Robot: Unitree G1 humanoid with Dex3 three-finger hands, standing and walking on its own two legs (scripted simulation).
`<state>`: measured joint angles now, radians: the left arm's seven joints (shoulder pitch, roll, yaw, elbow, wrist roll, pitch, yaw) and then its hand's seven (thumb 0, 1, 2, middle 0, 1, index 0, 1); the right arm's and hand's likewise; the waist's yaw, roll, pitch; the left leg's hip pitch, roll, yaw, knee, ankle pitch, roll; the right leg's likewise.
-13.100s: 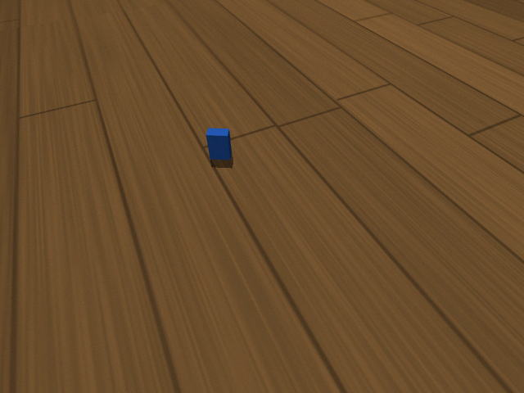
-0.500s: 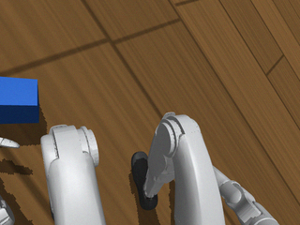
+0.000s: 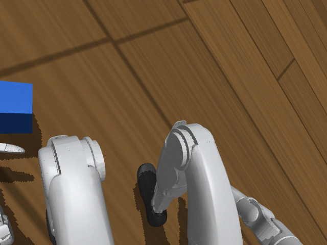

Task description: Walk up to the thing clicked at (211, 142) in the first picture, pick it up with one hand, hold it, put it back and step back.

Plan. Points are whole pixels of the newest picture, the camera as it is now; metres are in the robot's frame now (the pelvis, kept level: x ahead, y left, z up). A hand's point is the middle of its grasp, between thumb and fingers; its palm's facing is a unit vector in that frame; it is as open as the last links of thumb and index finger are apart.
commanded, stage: close in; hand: left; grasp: from the side
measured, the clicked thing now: (0, 110) +0.42 +0.28 -0.20
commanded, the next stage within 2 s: rest palm in 0.02 s
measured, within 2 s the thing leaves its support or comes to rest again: neither
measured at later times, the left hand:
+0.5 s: hand out of the picture +0.39 +0.30 -0.15, palm faces +0.45 -0.89 +0.01, open 17.6 cm
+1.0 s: hand out of the picture +0.39 +0.30 -0.16, palm faces +0.45 -0.89 +0.02, open 16.1 cm
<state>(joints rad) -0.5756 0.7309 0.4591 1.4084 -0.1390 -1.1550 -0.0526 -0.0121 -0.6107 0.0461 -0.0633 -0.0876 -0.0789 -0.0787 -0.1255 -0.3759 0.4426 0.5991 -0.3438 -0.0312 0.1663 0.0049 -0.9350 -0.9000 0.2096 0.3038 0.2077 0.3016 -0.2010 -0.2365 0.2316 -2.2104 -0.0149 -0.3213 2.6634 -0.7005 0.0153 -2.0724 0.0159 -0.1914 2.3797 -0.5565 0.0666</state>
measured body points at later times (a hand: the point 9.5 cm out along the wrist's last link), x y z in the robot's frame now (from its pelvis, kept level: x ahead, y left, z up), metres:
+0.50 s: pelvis +0.00 +0.00 +0.01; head +0.20 +0.21 +0.35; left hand +0.37 +0.35 -0.15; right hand +0.20 -0.23 -0.03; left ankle +0.09 +0.11 -0.25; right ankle +0.16 -0.14 -0.25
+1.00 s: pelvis +0.00 +0.00 +0.00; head +0.21 +0.20 +0.34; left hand +0.37 +0.35 -0.16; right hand +0.19 -0.24 -0.03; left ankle +0.09 +0.11 -0.25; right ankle +0.16 -0.14 -0.25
